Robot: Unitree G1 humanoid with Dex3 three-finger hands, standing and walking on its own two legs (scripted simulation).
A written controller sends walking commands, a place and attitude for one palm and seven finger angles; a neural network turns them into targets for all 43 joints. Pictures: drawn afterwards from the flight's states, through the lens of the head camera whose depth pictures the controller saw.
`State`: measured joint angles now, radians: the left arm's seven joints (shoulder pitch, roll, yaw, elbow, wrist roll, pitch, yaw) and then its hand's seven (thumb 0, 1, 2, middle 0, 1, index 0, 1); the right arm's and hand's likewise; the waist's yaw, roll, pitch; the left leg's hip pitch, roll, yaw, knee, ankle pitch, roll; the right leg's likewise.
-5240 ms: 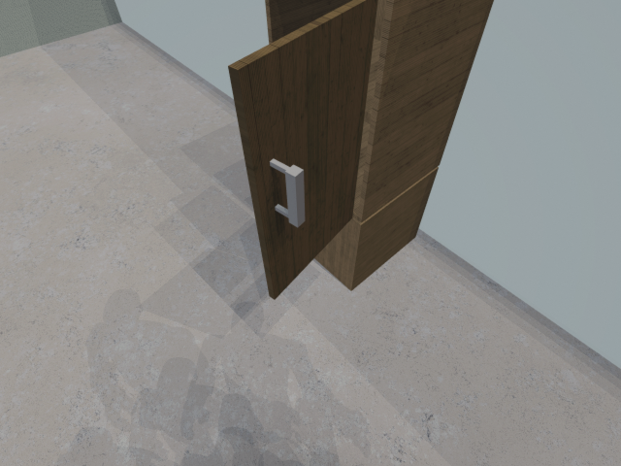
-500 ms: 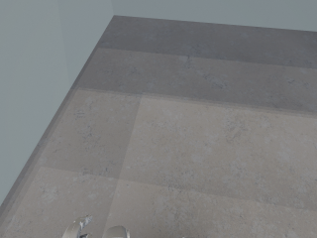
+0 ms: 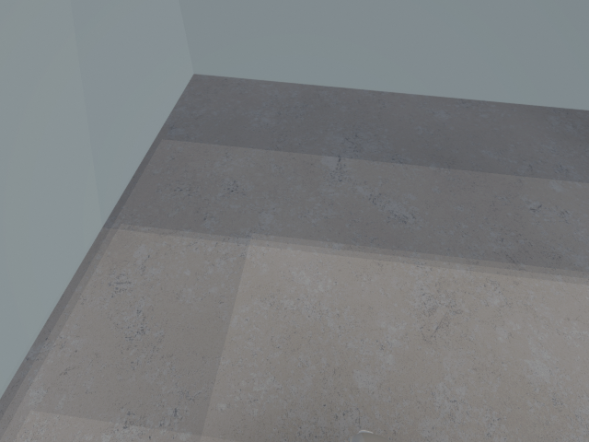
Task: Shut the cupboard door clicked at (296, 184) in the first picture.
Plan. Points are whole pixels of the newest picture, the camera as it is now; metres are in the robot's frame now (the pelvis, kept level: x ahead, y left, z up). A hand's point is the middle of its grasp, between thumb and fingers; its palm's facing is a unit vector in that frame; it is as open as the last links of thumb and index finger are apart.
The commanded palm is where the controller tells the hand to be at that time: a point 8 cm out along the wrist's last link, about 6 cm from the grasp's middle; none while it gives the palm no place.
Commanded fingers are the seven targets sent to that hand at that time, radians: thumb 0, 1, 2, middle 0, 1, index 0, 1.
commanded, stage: walk to a spot facing it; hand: left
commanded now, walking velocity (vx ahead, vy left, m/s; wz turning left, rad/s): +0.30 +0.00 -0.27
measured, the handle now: out of the picture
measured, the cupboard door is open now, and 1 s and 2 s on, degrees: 100 100 100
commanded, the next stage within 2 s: none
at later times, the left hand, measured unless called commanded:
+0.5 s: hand (214, 379) +0.24 +0.16 -0.20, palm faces +0.19 -0.97 -0.17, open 7.3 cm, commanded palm none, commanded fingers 0.00 0.90 0.90 -0.20 -0.30 -0.20 -0.30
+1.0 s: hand (237, 391) +0.22 +0.11 -0.16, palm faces +0.47 -0.84 -0.28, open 7.4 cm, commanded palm none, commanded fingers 0.00 0.90 0.90 -0.20 -0.30 -0.20 -0.30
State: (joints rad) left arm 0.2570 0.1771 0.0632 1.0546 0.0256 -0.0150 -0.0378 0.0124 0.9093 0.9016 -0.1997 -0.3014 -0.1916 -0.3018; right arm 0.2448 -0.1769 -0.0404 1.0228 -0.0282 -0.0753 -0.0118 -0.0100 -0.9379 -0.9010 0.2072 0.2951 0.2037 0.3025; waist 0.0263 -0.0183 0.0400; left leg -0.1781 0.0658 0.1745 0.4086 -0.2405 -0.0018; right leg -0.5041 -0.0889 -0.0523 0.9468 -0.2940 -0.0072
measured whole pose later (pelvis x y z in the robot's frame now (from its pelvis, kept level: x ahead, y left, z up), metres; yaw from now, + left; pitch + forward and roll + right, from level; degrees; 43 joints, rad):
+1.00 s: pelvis +0.25 -0.10 +0.00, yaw +29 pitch +1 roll +3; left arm 0.22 0.20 0.04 0.90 0.02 0.00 0.02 0.01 0.90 0.90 -0.20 -0.30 -0.20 -0.30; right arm 0.12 -0.27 -0.09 0.92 -0.01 0.08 0.03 0.00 -0.91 -0.90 0.20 0.29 0.20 0.30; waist -0.01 -0.01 0.09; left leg -0.50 0.02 0.06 1.01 -0.45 -0.07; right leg -0.23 -0.11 -0.15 0.52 -0.31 0.00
